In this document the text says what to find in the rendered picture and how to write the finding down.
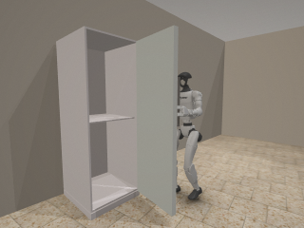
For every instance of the left robot hand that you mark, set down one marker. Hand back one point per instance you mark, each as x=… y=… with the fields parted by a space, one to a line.
x=183 y=111

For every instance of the humanoid robot head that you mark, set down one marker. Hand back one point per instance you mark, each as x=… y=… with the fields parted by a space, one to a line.
x=185 y=76

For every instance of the humanoid robot torso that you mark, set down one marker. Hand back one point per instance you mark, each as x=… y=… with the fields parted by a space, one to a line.
x=187 y=100

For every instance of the handle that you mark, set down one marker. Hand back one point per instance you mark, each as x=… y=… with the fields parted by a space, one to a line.
x=179 y=99

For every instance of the fridge door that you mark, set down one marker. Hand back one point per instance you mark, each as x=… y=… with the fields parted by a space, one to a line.
x=157 y=117

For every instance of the left robot upper arm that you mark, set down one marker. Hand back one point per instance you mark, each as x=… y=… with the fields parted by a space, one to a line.
x=198 y=99

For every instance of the left robot forearm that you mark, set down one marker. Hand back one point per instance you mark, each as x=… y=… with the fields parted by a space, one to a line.
x=194 y=113

